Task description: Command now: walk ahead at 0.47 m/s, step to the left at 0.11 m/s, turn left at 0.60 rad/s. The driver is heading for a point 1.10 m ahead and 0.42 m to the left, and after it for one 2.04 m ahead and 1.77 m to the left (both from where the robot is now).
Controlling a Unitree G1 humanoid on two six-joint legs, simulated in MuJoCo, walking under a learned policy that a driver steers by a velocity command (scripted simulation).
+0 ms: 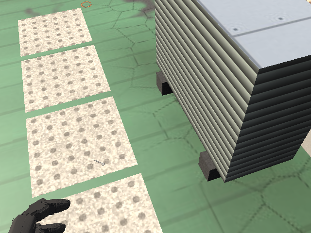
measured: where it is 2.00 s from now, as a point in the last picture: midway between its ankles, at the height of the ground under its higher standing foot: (78, 131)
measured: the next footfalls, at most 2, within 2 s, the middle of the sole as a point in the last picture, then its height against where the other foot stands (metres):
left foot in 0.46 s outside the picture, level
right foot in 0.98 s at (137, 178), level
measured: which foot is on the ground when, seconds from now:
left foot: down 0.00-0.00, up 0.02-0.44, down 0.46-1.00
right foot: down 0.00-0.46, up 0.48-0.96, down 0.98-1.00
